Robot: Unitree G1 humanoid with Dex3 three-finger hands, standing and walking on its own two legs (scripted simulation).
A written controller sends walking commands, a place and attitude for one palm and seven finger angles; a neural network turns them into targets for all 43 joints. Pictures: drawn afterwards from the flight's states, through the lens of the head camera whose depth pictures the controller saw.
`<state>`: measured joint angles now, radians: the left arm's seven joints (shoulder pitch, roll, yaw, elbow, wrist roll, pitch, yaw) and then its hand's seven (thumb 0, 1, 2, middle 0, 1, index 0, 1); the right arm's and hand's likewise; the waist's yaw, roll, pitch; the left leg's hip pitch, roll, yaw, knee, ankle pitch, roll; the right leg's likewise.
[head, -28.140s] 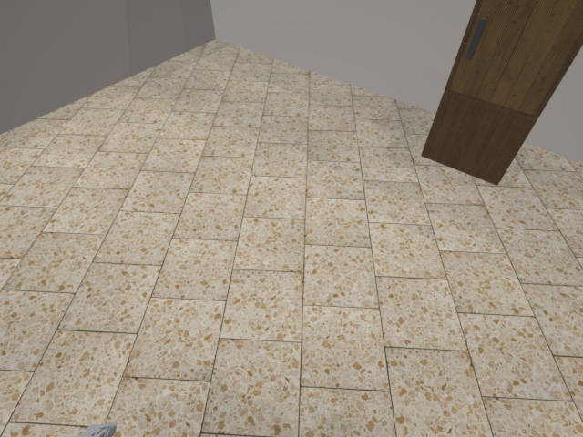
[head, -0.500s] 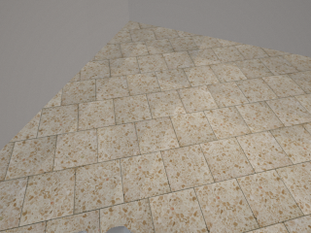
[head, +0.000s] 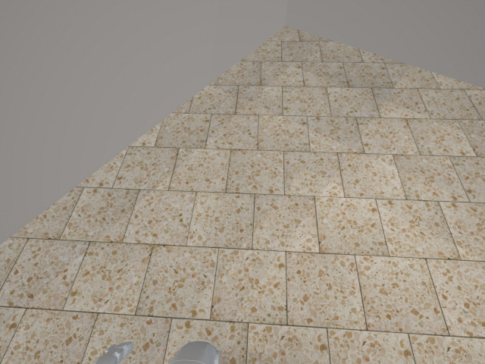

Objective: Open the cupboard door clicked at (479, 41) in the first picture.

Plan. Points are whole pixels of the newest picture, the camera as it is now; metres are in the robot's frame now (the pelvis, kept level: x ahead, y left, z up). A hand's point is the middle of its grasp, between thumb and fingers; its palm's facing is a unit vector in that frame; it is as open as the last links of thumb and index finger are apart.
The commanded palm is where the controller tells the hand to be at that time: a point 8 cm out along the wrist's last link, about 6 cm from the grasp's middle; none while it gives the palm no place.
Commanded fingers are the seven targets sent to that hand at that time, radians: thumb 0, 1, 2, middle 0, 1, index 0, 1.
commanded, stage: turn to face it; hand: left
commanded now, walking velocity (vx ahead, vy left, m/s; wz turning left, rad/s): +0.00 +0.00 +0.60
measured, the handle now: out of the picture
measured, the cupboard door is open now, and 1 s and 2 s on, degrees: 48 48 48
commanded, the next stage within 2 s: none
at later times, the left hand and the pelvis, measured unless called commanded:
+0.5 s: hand out of the picture +0.06 +0.19 -0.16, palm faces +0.33 -0.89 -0.31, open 7.4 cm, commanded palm none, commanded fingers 0.00 0.90 0.90 -0.20 -0.30 -0.20 -0.30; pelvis +0.04 -0.05 -0.01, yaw +19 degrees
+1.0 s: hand out of the picture +0.02 +0.16 -0.16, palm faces +0.60 -0.74 -0.30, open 7.4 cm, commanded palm none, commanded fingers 0.00 0.90 0.90 -0.20 -0.30 -0.20 -0.30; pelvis +0.07 -0.08 -0.01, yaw +38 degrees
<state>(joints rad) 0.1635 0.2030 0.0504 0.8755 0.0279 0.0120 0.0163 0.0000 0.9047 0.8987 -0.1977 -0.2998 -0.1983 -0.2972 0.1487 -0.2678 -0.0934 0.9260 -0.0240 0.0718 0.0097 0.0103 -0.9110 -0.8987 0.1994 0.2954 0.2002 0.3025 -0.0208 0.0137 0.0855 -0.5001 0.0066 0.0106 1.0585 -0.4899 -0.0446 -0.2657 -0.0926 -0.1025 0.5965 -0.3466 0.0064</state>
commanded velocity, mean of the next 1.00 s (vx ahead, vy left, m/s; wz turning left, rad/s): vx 0.00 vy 0.00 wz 0.60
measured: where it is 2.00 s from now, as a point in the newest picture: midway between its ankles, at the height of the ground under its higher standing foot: outside the picture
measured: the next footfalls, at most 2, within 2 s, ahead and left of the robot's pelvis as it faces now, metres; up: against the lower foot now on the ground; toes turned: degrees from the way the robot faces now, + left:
left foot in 0.18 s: +0.05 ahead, +0.12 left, +0.00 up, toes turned +12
right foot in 0.46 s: +0.13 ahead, -0.16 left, +0.00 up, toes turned +15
